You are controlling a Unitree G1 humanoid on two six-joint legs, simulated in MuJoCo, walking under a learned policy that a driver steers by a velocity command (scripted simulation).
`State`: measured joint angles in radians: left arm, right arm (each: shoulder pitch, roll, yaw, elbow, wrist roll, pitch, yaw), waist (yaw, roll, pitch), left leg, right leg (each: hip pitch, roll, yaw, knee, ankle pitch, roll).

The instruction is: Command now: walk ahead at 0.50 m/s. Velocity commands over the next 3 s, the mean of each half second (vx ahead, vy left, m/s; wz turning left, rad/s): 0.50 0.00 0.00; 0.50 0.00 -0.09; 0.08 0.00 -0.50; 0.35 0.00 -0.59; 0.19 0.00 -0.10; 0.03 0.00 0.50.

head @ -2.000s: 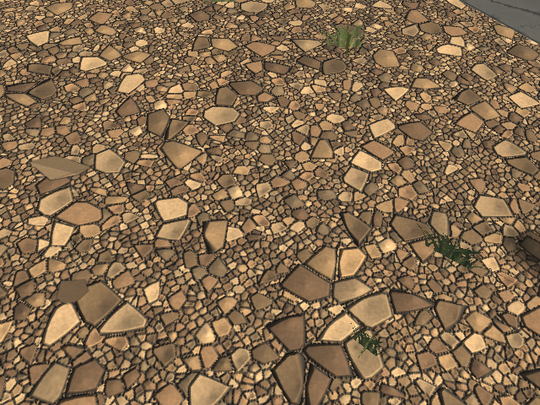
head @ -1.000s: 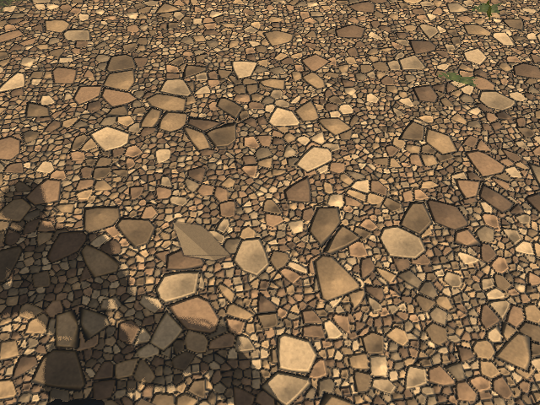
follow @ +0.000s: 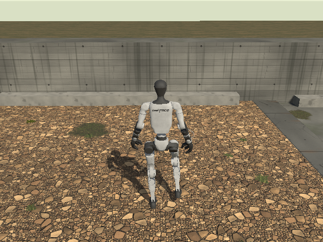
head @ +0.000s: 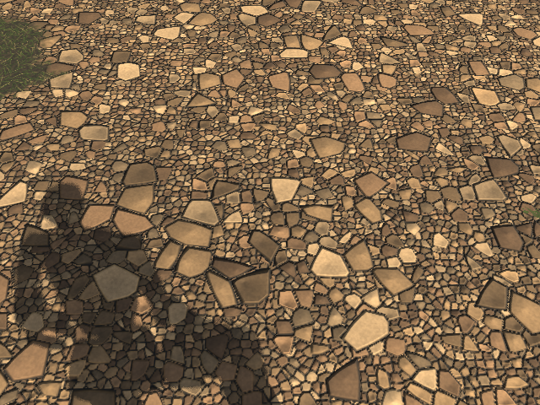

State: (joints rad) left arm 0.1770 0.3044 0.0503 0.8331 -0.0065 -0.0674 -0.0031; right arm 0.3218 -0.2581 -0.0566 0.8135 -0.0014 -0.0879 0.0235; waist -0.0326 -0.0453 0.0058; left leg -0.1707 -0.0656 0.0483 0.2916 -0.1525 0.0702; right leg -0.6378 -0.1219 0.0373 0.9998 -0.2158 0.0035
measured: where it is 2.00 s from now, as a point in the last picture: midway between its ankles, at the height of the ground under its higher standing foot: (300, 309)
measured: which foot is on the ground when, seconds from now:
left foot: down 0.00-0.30, up 0.32-0.80, down 0.82-1.00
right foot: up 0.00-0.26, down 0.28-0.84, up 0.86-1.00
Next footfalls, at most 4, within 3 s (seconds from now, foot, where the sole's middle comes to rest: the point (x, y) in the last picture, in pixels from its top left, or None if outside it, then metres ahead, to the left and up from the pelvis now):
0.28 right None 0.32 -0.16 -0.78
0.82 left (235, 357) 0.62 0.08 -0.78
1.28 right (318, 292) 0.80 -0.15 -0.78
1.64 left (236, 302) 0.78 0.08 -0.78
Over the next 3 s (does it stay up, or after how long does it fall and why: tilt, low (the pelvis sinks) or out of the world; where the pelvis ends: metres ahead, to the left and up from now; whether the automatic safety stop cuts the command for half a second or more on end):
stays up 0.91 -0.26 -0.01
